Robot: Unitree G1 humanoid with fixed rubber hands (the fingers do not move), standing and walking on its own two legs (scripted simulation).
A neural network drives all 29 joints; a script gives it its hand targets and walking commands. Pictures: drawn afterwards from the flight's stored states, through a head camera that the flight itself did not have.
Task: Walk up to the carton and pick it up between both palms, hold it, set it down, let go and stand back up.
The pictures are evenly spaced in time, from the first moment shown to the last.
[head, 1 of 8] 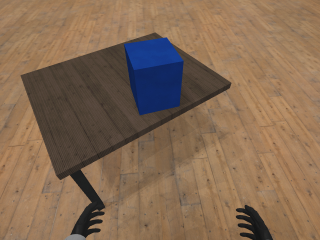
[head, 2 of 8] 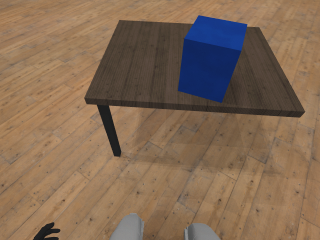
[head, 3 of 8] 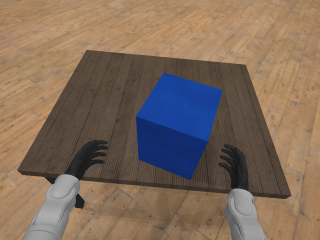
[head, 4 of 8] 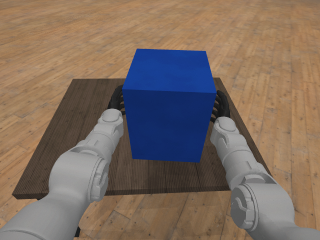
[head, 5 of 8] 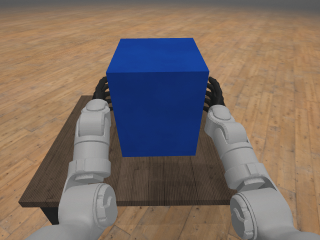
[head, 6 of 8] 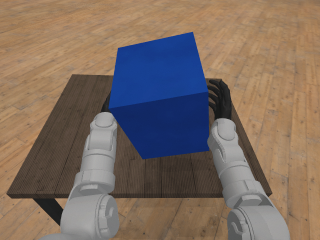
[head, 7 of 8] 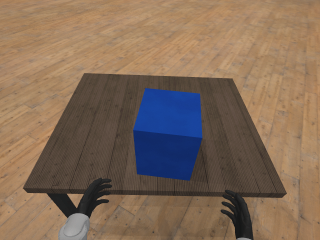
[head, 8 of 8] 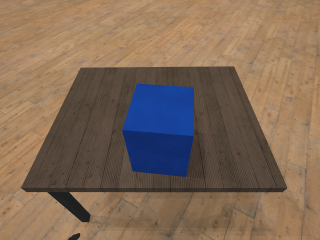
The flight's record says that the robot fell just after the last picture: no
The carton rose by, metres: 0.31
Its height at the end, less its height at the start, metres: +0.00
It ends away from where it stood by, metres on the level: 0.03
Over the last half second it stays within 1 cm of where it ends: yes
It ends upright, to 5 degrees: yes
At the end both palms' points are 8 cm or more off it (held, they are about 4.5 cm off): yes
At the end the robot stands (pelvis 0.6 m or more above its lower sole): yes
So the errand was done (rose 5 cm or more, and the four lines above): yes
